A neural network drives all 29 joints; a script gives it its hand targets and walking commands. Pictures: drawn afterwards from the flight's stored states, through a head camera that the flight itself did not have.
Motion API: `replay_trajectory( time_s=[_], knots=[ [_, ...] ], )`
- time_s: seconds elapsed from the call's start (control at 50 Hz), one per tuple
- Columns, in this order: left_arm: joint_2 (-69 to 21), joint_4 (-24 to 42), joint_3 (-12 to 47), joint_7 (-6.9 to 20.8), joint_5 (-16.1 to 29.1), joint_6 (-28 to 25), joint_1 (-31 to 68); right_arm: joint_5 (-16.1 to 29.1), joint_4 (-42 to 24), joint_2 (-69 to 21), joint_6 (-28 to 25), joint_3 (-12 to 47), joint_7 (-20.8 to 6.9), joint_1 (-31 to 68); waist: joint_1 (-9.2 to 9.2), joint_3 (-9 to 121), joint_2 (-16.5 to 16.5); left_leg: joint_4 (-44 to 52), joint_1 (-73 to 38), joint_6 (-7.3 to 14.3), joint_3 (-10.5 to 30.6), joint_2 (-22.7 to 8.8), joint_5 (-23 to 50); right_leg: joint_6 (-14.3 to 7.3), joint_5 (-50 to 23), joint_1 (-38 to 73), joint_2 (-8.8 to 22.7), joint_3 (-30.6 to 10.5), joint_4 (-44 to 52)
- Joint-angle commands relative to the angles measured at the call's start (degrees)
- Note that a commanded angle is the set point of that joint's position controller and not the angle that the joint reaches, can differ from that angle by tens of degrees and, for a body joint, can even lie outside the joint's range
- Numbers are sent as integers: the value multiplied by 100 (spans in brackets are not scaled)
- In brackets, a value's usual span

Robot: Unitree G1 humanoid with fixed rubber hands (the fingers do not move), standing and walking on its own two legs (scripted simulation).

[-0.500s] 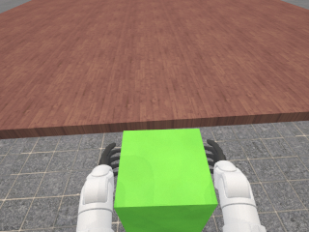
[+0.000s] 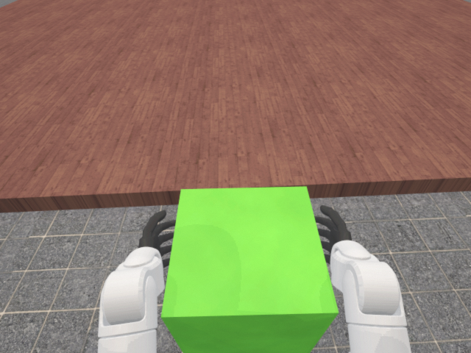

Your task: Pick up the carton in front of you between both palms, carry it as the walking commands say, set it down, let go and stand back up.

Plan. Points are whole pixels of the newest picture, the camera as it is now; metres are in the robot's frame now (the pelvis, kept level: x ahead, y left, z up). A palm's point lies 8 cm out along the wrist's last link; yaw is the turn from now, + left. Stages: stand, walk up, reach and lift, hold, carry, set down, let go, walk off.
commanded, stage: carry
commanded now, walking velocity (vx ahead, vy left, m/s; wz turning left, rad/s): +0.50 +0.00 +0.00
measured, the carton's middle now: (245, 278) +0.27 +0.01 +0.01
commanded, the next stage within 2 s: none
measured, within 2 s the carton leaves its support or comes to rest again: neither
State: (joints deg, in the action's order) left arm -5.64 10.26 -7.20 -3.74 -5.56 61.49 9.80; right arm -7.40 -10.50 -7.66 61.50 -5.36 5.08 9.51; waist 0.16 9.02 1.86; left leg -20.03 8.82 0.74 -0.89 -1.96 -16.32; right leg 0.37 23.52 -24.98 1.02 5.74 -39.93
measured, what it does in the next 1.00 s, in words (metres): walks ahead: right foot, then left foot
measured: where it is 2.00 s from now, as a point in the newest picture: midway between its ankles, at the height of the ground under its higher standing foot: (233, 177)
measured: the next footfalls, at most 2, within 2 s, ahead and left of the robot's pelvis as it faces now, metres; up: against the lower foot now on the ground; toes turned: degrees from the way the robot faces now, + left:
right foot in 0.12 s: +0.16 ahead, -0.11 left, +0.00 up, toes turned -9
left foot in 0.54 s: +0.47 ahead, +0.12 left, +0.00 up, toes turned +14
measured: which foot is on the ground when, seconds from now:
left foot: down 0.00-0.12, up 0.14-0.52, down 0.54-1.00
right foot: up 0.00-0.10, down 0.12-0.58, up 0.60-1.00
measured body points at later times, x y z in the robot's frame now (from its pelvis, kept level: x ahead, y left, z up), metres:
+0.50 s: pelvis +0.27 +0.00 -0.01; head +0.27 +0.00 +0.44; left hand +0.55 +0.17 +0.07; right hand +0.57 -0.13 +0.07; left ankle +0.41 +0.12 -0.73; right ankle +0.13 -0.10 -0.75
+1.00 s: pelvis +0.61 +0.02 -0.02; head +0.62 +0.02 +0.43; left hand +0.89 +0.18 +0.09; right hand +0.90 -0.12 +0.08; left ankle +0.44 +0.11 -0.75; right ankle +0.76 -0.08 -0.74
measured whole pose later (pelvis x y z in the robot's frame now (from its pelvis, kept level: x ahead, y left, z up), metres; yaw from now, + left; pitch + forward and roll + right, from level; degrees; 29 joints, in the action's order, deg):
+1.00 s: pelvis +0.61 +0.02 -0.02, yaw +2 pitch +3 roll +0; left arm -7.6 27.4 -6.1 -5.7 -4.9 68.9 9.2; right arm -4.6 -26.0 -7.7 68.4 -5.5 5.3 9.7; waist -0.5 3.7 0.0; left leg -17.5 -4.4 -1.2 -12.0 -2.3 -24.4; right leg -2.1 3.1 -30.5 3.6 11.3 -29.1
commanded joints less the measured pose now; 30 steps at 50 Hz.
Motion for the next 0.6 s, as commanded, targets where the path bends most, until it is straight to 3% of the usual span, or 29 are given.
replay_trajectory(
  time_s=[0.0,0.04,0.08,0.1,0.12,0.14,0.16,0.2,0.22,0.26,0.34,0.4,0.46,0.5,0.52,0.54,0.56,0.58],
  knots=[
    [-5284,775,4325,1265,2245,241,2753,2300,-1044,-4856,269,4030,-1353,2691,-165,830,830,571,-1518,687,1024,-1219,1590,41,-453,-918,-91,329,549],
    [-5215,1000,4248,1220,2129,405,2400,2311,-1154,-4899,436,4018,-1399,2366,-145,800,853,442,-1135,602,675,-1118,1488,47,-870,-245,-159,517,1169],
    [-5220,1162,4181,1197,2046,541,2097,2314,-1237,-4905,569,4000,-1438,2130,-66,1031,463,-457,16,356,48,-856,1711,-24,-1535,1823,-297,810,1927],
    [-5210,1204,4121,1193,2044,604,2008,2354,-1338,-4814,640,3993,-1452,2141,-11,1304,163,-1209,890,185,-208,-710,1466,-145,-1317,3071,138,376,1888],
    [-5035,1276,4054,1178,2021,673,2058,2439,-1494,-4673,738,4003,-1465,2389,112,1581,-891,-2783,2083,-58,-565,-356,5,-565,271,4018,1513,-1646,2453],
    [-4954,1176,4011,1171,1982,705,2192,2545,-1684,-4567,855,4054,-1473,2787,128,1306,-1757,-3849,3575,-98,-561,201,-1284,-1324,454,4371,2596,-3572,2898],
    [-5005,1290,3955,1154,2034,748,2415,2660,-1712,-4546,914,4119,-1491,3076,120,1080,-1248,-4554,3743,68,9,-268,-1257,-1538,279,3904,2712,-3676,2887],
    [-5098,1442,3981,1126,2134,843,2780,2764,-1575,-4688,958,4064,-1512,3223,80,860,-437,-4588,3593,139,117,-627,-646,-1270,-217,3154,2285,-2662,3003],
    [-5152,1437,4021,1127,2180,886,2887,2762,-1461,-4749,976,4011,-1503,3183,69,816,-326,-4228,3431,92,77,-712,-357,-1062,-315,2934,2111,-2144,3134],
    [-5169,1331,4046,1167,2275,952,2852,2647,-1260,-4805,1003,3918,-1458,2994,66,775,-546,-3499,3098,-40,-214,-575,7,-872,-1002,2729,1762,-1273,3206],
    [-5173,1076,4071,1296,2373,994,2711,2318,-873,-4933,984,3800,-1342,2570,71,570,-779,-2085,2894,-147,-687,-332,591,-811,-2131,2846,1420,-461,3096],
    [-5245,1025,4077,1370,2362,948,2658,2225,-896,-5062,925,3812,-1315,2562,102,340,-988,-1331,2537,-72,-1014,-133,1003,-711,-2800,2778,1257,-27,2934],
    [-5320,1058,4096,1390,2284,877,2572,2235,-1040,-5163,864,3881,-1346,2586,106,248,-1138,-897,1983,73,-1189,-74,1336,-577,-3158,2790,1293,150,2702],
    [-5338,1114,4142,1396,2241,840,2478,2234,-1049,-5197,819,3890,-1378,2449,-1,582,-954,-522,754,129,-1573,247,1183,-371,-4050,2605,1079,628,1567],
    [-5290,1154,4176,1393,2225,824,2456,2232,-1004,-5164,794,3875,-1398,2361,-84,1003,-700,-605,-483,156,-1574,254,847,-232,-3928,2048,873,819,561],
    [-5211,1198,4194,1396,2237,818,2521,2217,-997,-5106,773,3863,-1417,2316,-177,1409,-8,-223,-1626,390,17,-781,-229,-20,-2530,944,664,686,-806],
    [-5263,1356,4268,1393,2274,836,2650,2190,-830,-5095,707,3839,-1445,2334,-174,1763,1454,481,-2813,1225,2728,-2311,-783,179,-391,-826,-76,444,-2575],
    [-5265,1294,4294,1405,2274,796,2625,2255,-833,-5226,660,3879,-1454,2224,-157,1582,1335,807,-2635,1357,2996,-2369,84,47,286,-1490,10,-231,-3331]
  ],
)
